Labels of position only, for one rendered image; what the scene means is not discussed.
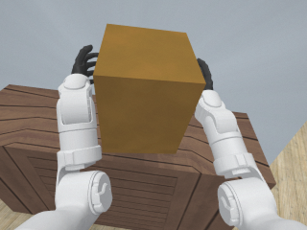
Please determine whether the robot right upper arm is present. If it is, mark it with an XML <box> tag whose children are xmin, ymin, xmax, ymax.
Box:
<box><xmin>217</xmin><ymin>176</ymin><xmax>307</xmax><ymax>230</ymax></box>

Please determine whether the robot right hand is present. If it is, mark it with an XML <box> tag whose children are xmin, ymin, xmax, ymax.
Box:
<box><xmin>197</xmin><ymin>58</ymin><xmax>214</xmax><ymax>91</ymax></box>

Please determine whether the right robot forearm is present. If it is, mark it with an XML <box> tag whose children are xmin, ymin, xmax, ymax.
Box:
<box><xmin>194</xmin><ymin>89</ymin><xmax>277</xmax><ymax>213</ymax></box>

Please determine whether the carton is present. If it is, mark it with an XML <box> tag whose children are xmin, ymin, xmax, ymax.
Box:
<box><xmin>93</xmin><ymin>23</ymin><xmax>206</xmax><ymax>154</ymax></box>

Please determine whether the left robot forearm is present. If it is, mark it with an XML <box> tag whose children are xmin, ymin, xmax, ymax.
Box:
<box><xmin>55</xmin><ymin>73</ymin><xmax>103</xmax><ymax>207</ymax></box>

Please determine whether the robot left hand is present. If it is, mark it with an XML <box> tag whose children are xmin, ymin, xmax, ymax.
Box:
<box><xmin>71</xmin><ymin>44</ymin><xmax>99</xmax><ymax>84</ymax></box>

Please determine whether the robot left upper arm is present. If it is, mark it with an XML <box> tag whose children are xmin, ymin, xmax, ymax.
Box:
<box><xmin>14</xmin><ymin>170</ymin><xmax>113</xmax><ymax>230</ymax></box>

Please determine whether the pedestal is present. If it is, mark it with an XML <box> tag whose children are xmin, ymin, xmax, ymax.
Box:
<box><xmin>0</xmin><ymin>84</ymin><xmax>276</xmax><ymax>230</ymax></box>

